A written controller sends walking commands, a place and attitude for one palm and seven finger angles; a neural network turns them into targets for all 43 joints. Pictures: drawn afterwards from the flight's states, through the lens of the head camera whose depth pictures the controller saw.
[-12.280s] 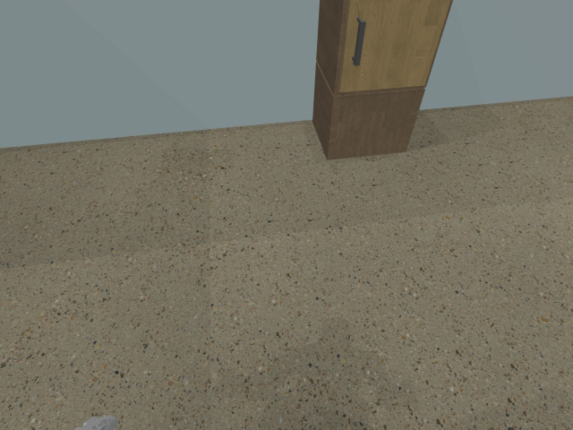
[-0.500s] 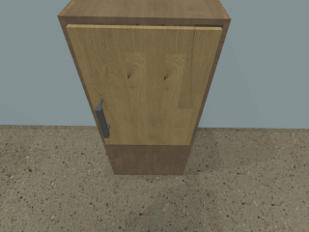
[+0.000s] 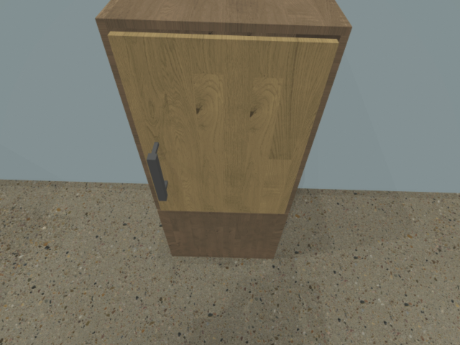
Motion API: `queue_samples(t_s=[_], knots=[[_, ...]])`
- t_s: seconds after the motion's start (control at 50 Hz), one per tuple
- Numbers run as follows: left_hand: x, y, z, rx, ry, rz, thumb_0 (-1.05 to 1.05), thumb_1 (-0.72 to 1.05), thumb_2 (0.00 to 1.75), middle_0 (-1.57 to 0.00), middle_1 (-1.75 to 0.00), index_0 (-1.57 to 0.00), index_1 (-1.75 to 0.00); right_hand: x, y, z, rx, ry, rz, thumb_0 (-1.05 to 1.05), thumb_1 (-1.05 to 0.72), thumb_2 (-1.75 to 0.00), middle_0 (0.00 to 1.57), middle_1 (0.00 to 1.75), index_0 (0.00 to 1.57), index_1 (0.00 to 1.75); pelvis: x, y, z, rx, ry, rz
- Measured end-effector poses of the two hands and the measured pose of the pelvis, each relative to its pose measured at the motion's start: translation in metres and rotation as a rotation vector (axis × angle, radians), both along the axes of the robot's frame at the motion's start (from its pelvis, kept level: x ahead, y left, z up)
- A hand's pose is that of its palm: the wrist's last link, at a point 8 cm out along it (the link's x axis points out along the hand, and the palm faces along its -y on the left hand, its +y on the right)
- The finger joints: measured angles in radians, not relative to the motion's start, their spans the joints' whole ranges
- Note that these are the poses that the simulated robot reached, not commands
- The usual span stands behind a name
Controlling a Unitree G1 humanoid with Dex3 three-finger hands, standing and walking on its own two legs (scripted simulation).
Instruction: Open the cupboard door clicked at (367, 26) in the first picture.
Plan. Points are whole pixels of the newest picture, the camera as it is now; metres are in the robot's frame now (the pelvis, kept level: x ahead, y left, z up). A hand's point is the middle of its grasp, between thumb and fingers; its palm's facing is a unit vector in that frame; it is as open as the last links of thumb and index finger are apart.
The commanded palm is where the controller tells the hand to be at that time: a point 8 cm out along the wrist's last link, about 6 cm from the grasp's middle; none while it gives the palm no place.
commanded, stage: raise the hand with hooked fingers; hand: left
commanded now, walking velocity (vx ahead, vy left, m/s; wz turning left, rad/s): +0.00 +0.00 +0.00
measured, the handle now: (159, 172) +0.54 +0.23 -0.11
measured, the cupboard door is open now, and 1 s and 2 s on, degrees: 0 0 0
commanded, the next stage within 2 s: none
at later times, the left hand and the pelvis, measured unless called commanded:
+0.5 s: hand out of the picture +0.13 +0.21 -0.08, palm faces +0.09 -0.99 -0.05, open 9.3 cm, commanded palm +0.13 +0.26 -0.07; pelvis -0.08 +0.00 -0.12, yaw +0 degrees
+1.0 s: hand (101, 310) +0.19 +0.25 -0.08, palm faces +0.03 -1.00 -0.05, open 12.3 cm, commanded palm +0.16 +0.31 -0.07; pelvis -0.07 +0.03 -0.12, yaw -1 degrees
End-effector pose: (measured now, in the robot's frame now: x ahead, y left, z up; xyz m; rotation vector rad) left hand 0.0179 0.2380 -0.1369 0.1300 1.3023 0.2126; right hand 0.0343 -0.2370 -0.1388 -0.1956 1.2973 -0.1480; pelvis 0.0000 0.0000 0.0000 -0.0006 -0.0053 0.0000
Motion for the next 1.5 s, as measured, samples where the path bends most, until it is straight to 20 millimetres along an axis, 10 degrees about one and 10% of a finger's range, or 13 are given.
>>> queue_samples(t_s=[0.14, 0.26, 0.38, 0.48, 0.8, 1.22, 1.5], knots=[[0.117, 0.008, 0.104, 0.056, -0.885, 0.016, 0.01, 0.85, 0.87, -0.20, -0.33, -0.20, -0.34, 0.050, -0.002, 0.013, -0.030, -0.435, 0.016, 0.01, -0.90, -0.90, 0.21, 0.30, 0.20, 0.30, -0.024, 0.005, -0.018, 0.013, 0.081, 0.026], [0.142, -0.002, 0.105, -0.056, -1.351, -0.207, 0.00, 0.75, 0.83, -0.21, -0.40, -0.21, -0.41, 0.095, -0.013, 0.003, -0.050, -0.682, 0.112, 0.01, -0.90, -0.90, 0.21, 0.30, 0.20, 0.30, -0.056, -0.001, -0.072, 0.013, 0.231, -0.004], [0.104, 0.007, 0.050, -0.127, -1.259, -0.170, 0.00, 0.61, 0.77, -0.22, -0.49, -0.23, -0.49, 0.117, -0.011, -0.013, -0.071, -0.795, 0.148, 0.01, -0.90, -0.90, 0.20, 0.30, 0.20, 0.30, -0.073, -0.002, -0.116, 0.001, 0.266, -0.003], [0.088, 0.021, 0.052, -0.042, -1.245, -0.146, 0.01, 0.49, 0.72, -0.23, -0.56, -0.23, -0.57, 0.106, 0.006, -0.030, -0.070, -0.749, 0.166, 0.01, -0.90, -0.90, 0.20, 0.30, 0.20, 0.30, -0.077, -0.001, -0.123, -0.032, 0.268, 0.007], [0.139, 0.051, 0.063, -0.079, -1.225, -0.205, 0.00, 0.12, 0.56, -0.26, -0.80, -0.26, -0.81, 0.028, 0.015, -0.058, -0.077, -0.497, 0.062, 0.02, -0.90, -0.90, 0.21, 0.30, 0.20, 0.30, -0.076, 0.018, -0.113, -0.055, 0.314, -0.007], [0.155, 0.086, 0.062, -0.056, -1.251, -0.202, -0.01, -0.37, 0.36, -0.29, -1.11, -0.29, -1.12, 0.075, 0.028, -0.042, -0.092, -0.572, 0.154, 0.01, -0.90, -0.90, 0.21, 0.30, 0.20, 0.30, -0.068, 0.029, -0.114, -0.068, 0.336, 0.001], [0.174, 0.104, 0.065, -0.059, -1.257, -0.215, -0.01, -0.49, 0.30, -0.30, -1.19, -0.30, -1.20, 0.060, 0.016, -0.052, -0.100, -0.512, 0.143, 0.01, -0.90, -0.90, 0.21, 0.30, 0.20, 0.30, -0.066, 0.023, -0.118, -0.067, 0.350, -0.004]])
